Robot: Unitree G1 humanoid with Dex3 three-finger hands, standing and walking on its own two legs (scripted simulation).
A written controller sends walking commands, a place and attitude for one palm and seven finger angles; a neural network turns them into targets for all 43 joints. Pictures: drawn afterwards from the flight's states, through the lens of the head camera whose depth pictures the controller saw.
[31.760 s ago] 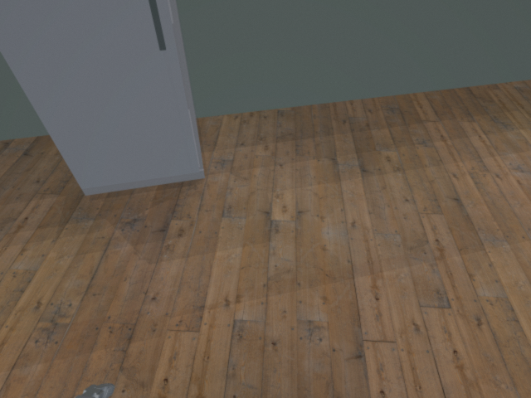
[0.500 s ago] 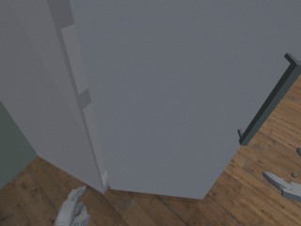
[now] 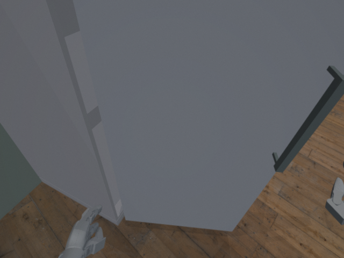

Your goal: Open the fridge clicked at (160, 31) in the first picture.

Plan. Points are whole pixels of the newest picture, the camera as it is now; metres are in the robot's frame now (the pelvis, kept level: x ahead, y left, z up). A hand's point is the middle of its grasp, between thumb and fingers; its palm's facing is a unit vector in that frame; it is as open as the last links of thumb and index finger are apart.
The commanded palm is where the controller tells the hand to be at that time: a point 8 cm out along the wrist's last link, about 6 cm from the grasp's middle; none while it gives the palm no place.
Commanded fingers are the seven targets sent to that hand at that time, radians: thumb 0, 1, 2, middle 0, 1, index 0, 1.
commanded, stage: draw the hand back to the body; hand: right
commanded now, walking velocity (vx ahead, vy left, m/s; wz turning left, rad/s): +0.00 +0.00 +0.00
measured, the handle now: (301, 127) +0.40 -0.32 +0.13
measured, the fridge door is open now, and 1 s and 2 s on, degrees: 68 68 68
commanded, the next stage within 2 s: step back with the hand held close in 0.20 s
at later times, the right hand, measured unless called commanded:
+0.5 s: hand (330, 210) +0.17 -0.26 +0.15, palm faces +0.42 +0.80 -0.44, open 7.4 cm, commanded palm +0.11 -0.30 +0.17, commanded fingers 0.00 -0.90 -0.90 0.20 0.30 0.20 0.30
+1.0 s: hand out of the picture +0.09 -0.30 +0.15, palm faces +0.48 +0.76 -0.44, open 7.4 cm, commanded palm +0.03 -0.33 +0.17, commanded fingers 0.00 -0.90 -0.90 0.20 0.30 0.20 0.30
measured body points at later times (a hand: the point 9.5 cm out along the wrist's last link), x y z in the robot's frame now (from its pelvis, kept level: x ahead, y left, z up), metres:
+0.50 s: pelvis -0.02 +0.00 +0.00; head -0.02 +0.02 +0.45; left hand +0.17 +0.24 -0.09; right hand +0.15 -0.30 +0.17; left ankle -0.05 +0.10 -0.74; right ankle +0.01 -0.11 -0.74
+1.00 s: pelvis -0.10 -0.03 -0.02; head -0.08 -0.04 +0.43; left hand +0.09 +0.20 -0.09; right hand +0.06 -0.34 +0.17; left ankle -0.05 +0.10 -0.74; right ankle +0.01 -0.11 -0.74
